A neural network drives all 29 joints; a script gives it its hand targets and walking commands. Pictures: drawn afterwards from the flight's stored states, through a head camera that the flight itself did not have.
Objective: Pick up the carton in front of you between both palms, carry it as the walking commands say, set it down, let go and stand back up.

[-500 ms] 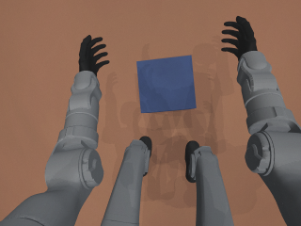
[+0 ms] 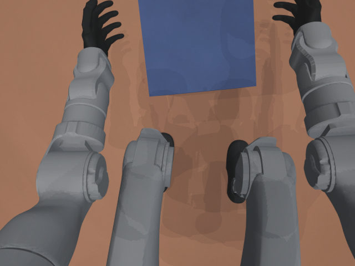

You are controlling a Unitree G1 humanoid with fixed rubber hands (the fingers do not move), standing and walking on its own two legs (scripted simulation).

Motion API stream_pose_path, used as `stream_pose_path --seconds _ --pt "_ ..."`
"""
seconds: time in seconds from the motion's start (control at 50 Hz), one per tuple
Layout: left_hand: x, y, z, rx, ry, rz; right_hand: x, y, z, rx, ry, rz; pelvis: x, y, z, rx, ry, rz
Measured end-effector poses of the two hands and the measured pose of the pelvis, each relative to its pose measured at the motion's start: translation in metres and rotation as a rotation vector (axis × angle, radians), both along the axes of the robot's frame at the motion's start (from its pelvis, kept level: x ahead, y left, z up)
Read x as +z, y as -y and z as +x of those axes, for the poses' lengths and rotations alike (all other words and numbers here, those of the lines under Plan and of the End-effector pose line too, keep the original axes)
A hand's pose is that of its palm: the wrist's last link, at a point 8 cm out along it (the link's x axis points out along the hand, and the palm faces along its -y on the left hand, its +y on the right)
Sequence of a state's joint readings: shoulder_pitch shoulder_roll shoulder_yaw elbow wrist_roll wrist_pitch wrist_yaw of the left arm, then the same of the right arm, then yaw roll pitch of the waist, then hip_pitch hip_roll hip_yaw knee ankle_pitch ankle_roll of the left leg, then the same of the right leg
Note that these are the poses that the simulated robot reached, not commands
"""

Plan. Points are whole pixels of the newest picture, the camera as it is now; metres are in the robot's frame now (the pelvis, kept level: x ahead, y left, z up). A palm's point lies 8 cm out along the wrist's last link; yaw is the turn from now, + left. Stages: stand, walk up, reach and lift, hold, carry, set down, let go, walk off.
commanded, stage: reach and lift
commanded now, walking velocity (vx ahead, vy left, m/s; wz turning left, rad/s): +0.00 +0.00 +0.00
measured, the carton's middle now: (197, 50) +0.50 +0.02 -0.29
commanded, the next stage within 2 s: none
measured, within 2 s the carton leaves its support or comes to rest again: leaves its support in 0.96 s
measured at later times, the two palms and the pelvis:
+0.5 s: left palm (119, 44) +0.50 +0.20 -0.22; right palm (286, 29) +0.53 -0.16 -0.23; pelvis +0.00 +0.00 -0.05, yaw +0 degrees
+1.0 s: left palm (129, 37) +0.51 +0.17 -0.21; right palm (275, 25) +0.53 -0.13 -0.22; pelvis +0.00 +0.00 -0.05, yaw +0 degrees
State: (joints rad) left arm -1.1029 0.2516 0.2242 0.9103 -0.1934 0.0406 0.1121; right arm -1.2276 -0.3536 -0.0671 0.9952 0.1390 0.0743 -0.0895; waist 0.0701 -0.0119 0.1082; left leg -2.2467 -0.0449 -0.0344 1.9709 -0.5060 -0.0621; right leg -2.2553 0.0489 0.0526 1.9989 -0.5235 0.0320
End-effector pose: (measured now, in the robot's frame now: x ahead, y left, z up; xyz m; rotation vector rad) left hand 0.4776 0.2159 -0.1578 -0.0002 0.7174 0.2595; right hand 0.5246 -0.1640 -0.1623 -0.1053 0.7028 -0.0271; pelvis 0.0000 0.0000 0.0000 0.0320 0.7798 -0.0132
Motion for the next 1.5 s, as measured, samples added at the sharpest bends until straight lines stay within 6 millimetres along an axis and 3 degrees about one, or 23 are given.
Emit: stream_pose_path --seconds 0.18,0.28,0.42,0.58,0.74,0.98,1.1,1.2,1.34,1.5 --pt "-0.059 0.006 0.004 -0.015 -0.048 0.0 -0.058 -0.003 0.0 -0.01 -0.041 0.004 -0.036 -0.003 -0.01 0.002 0.067 -0.002" --pt "-0.07 0.004 0.01 -0.025 -0.045 0.017 -0.075 -0.003 -0.001 -0.01 -0.033 0.008 -0.045 -0.005 -0.006 0.005 0.11 -0.004" --pt "-0.065 0.017 0.022 -0.034 -0.02 -0.004 -0.069 -0.004 0.007 0.001 -0.005 0.011 -0.05 -0.004 0.0 0.008 0.103 -0.005" --pt "-0.065 0.019 0.013 -0.029 -0.034 -0.003 -0.065 -0.012 0.004 0.013 -0.024 0.016 -0.047 -0.001 0.001 0.007 0.08 0.0" --pt "-0.062 0.037 0.02 -0.064 -0.026 -0.011 -0.067 -0.039 0.002 0.037 -0.018 0.04 -0.043 -0.001 -0.004 0.01 0.086 -0.001" --pt "-0.057 0.045 0.028 -0.019 -0.048 -0.027 -0.057 -0.034 0.009 0.008 -0.054 0.012 -0.05 -0.001 -0.004 0.005 0.107 0.0" --pt "-0.036 0.048 0.029 -0.001 0.007 -0.048 -0.035 -0.032 0.01 -0.01 -0.005 0.034 -0.054 0.0 0.0 -0.001 0.107 0.0" --pt "0.005 0.048 0.019 0.01 0.064 -0.055 0.007 -0.031 0.001 -0.028 0.048 0.056 -0.045 0.0 0.0 -0.005 0.102 -0.004" --pt "0.077 0.052 0.003 -0.003 0.06 -0.077 0.078 -0.031 -0.02 -0.055 0.038 0.086 -0.006 0.0 -0.003 -0.006 0.079 -0.007" --pt "0.138 0.053 -0.004 -0.025 0.041 -0.067 0.141 -0.028 -0.031 -0.066 0.022 0.076 0.043 0.0 -0.003 -0.007 0.052 -0.008"
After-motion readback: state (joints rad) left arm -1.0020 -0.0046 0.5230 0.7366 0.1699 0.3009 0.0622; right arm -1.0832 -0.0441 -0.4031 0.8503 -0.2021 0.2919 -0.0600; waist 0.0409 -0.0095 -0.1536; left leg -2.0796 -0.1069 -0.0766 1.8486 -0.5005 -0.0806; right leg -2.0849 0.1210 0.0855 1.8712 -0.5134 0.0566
